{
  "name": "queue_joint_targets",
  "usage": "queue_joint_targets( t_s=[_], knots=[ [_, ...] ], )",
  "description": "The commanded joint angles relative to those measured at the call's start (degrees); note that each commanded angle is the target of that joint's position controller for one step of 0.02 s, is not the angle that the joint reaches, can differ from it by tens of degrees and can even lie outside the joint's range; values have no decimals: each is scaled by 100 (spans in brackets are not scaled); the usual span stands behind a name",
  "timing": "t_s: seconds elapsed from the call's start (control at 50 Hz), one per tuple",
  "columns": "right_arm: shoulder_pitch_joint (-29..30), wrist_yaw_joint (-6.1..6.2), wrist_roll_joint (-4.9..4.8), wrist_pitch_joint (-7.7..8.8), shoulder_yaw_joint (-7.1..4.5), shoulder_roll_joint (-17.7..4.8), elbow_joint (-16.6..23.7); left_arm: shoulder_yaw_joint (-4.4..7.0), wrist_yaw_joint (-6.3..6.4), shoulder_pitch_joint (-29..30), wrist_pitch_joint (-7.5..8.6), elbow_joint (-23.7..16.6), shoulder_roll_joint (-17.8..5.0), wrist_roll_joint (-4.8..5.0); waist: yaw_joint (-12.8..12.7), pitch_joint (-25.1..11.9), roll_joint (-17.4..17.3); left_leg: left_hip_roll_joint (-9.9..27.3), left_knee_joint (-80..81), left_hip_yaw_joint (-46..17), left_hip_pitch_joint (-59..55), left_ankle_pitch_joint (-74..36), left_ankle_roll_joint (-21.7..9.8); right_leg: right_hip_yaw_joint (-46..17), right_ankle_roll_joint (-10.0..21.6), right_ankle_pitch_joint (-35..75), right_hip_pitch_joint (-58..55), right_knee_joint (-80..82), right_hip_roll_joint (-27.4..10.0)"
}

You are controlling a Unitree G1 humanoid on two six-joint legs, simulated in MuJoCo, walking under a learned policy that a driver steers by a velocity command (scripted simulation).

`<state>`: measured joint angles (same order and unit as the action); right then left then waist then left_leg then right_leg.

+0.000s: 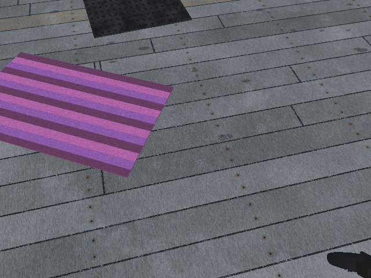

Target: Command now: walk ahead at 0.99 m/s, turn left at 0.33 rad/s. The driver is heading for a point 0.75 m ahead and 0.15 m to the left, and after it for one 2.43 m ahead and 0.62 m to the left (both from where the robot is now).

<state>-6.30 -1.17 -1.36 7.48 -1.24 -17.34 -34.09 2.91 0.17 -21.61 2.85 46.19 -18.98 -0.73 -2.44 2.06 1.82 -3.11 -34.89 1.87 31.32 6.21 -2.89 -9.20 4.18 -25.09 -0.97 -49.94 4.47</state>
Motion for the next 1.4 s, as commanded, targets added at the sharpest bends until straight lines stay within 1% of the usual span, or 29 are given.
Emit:
queue_joint_targets(
  t_s=[0.02,0.06,0.14,0.22,0.34,0.38,0.4,0.42,0.44,0.46,0.5,0.54,0.58,0.64,0.72,0.78,0.8,0.82,0.84,0.86,0.88,0.94,1.06,1.2,1.22,1.24,1.26,1.32,1.4],
  knots=[
    [-2512,-23,66,-65,-399,-791,-354,-95,-130,43,385,-734,-460,300,974,-1664,-1730,1970,1945,-5221,-5672,3510,-1484,-84,-2,316,4562,-3520,-221],
    [-2046,-77,168,-107,-371,-753,-289,-156,-165,1396,605,-1105,-430,99,855,-459,-19,1484,2056,-4106,-3909,1838,-1345,39,131,589,4369,-2557,-449],
    [-1675,-41,-3,-149,-281,-460,-371,-155,-154,1235,603,-1102,-268,-54,191,97,-301,912,2395,-3180,-2678,739,-1478,94,-203,762,3938,-979,-690],
    [-1710,151,-77,-175,-371,-671,-503,-270,-177,2462,652,-1598,-32,-84,487,696,-389,524,2750,-2518,-1056,502,-1228,490,-594,2504,3074,1166,-445],
    [-2247,223,-184,-285,-424,-590,-892,-5,-79,2871,661,-1822,-413,187,615,374,-666,620,2082,-2814,-1813,-61,-631,238,-643,3229,1677,2393,-239],
    [-2132,198,-77,-385,-475,-760,-898,224,-4,1886,682,-1704,-765,245,-44,-436,-823,470,512,-2631,-2329,-2222,-352,395,-424,2522,633,2325,-235],
    [-1778,162,116,-433,-422,-679,-692,296,67,476,611,-1486,-881,291,-769,-1473,-873,411,-1083,-2471,-1699,-2223,-192,55,-171,1863,-1011,1715,-833],
    [-2646,148,64,-387,-183,231,-584,377,77,-466,519,-1273,-1286,114,-442,-2672,1072,-295,-3416,-1803,173,1125,49,-2373,683,178,-3315,1900,-2424],
    [-2894,164,-261,-371,-4,206,-429,376,-66,-561,469,-1087,-1228,167,-294,-3157,2552,36,-4660,-1436,1234,2441,78,-4655,1001,-1956,-3592,2947,-3126],
    [-2159,228,-309,-401,-116,-301,-474,304,-24,-205,403,-1211,-669,167,-531,-1987,1639,394,-4848,-1207,1746,1925,74,-3944,721,-2155,-2753,3240,-2722],
    [-956,198,-25,-396,-196,-524,-252,238,5,181,314,-993,-433,9,-491,-503,14,784,-4450,-851,1639,1358,40,-1980,451,307,-1015,3328,-2265],
    [-857,93,-84,-494,-202,-248,-101,159,9,496,339,-805,-136,-96,-76,-80,203,1150,-4137,-884,1270,1265,-1,-1035,466,1167,-26,3555,-2017],
    [-762,45,-174,-638,-126,32,89,142,-36,689,368,-645,3,64,149,123,282,1413,-3971,-832,1409,1375,-24,-430,460,1486,409,3796,-2060],
    [-384,-25,58,-519,3,136,355,192,-51,1049,431,-532,-367,150,449,653,-45,1166,-2328,-772,776,623,120,416,560,3773,1496,4082,-1842],
    [122,-257,159,-215,-54,-160,331,341,-70,451,441,-206,-1115,311,340,376,-142,411,-118,-215,-1069,-1217,-9,721,462,4580,1369,4182,-1606],
    [-962,-148,317,-217,-345,-821,-22,311,-47,310,298,-106,-1209,293,1135,-549,35,210,593,-217,-2676,-1793,-244,760,-26,5590,757,2198,-1394],
    [-1411,-39,441,-267,-435,-1155,-88,197,-33,158,288,-175,-913,208,1314,-1071,-115,844,260,-599,-3926,-3532,-348,799,-336,4286,1528,893,-1022],
    [-1412,32,686,-302,-372,-1470,69,-78,-68,-967,235,-139,-5,101,722,-2285,-1814,2983,-201,-2622,-5531,-6386,-1300,766,-759,-1157,2904,-1990,-161],
    [-1458,23,566,-392,-294,-1193,254,-5,-43,-1433,211,110,-477,204,841,-3419,-1580,3136,-293,-3054,-5599,-6988,-1595,-350,-786,-1790,2902,-2967,-135],
    [-1146,-19,401,-450,-326,-1145,225,111,-13,-899,151,-122,-810,380,793,-3035,-1308,2970,165,-2644,-5064,-5545,-1608,-140,-827,-1383,3392,-3156,-367],
    [-790,-18,246,-450,-296,-943,109,123,70,-371,59,-257,-775,348,655,-2184,-807,2608,522,-2161,-4318,-4541,-1385,277,-876,-945,3761,-2736,-686],
    [-24,12,290,-418,-211,-462,-4,158,172,-534,-386,-219,-420,262,54,-1056,-828,2235,1413,-1045,-2182,-3108,-1175,549,-1073,-344,3042,-2454,-1024],
    [629,246,273,-406,-376,-642,-181,174,71,157,-611,-734,-143,166,-85,-805,-764,2219,2045,273,-1419,-1418,-1039,831,-835,1276,2394,-459,-1256],
    [595,171,-33,-645,-520,-794,-493,408,-140,618,-797,-1119,-515,133,-86,-539,-508,2303,1050,841,-1959,-188,-385,1429,-204,1333,1766,1283,-867],
    [318,140,-51,-696,-499,-615,-640,511,-78,371,-781,-1059,-711,71,-122,-457,-18,1969,215,1053,-1773,353,-63,1158,31,1838,1422,1813,-777],
    [11,119,131,-765,-472,-482,-633,715,51,187,-728,-1144,-1471,93,-6,-134,1743,1134,-1659,1490,-633,2326,515,-641,609,4362,980,2696,-1762],
    [337,186,303,-795,-431,-423,-299,682,29,383,-537,-1369,-1766,-80,143,-363,1972,259,-3079,346,743,3460,803,-2556,1627,3650,720,3049,-2341],
    [664,317,190,-742,-511,-646,-371,567,-32,738,-233,-1412,-1251,131,165,-607,333,421,-3263,-736,1141,2129,450,-1810,1067,2266,607,3220,-1936],
    [275,273,154,-710,-522,-641,-692,355,210,1218,-374,-1705,-768,54,328,-1173,380,363,-2848,-645,414,1298,610,-980,789,3372,680,2914,-1643]
  ],
)
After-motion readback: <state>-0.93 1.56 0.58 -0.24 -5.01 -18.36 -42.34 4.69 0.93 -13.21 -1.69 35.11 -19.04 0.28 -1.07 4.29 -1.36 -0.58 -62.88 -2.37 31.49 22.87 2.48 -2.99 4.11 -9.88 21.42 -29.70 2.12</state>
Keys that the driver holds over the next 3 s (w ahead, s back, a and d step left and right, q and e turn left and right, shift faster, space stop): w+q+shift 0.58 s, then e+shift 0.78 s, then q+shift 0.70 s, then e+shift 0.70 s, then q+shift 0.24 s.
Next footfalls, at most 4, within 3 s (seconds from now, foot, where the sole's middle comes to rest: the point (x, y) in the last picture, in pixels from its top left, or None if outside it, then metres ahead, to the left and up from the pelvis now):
0.40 right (216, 233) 0.63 -0.06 -0.74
0.80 left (111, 183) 0.82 0.36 -0.74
1.22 right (171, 163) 0.93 0.13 -0.74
1.74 left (118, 174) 0.86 0.34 -0.74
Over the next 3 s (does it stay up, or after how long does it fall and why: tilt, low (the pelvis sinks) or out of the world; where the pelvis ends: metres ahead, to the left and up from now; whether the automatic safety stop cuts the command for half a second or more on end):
stays up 0.91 0.17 0.03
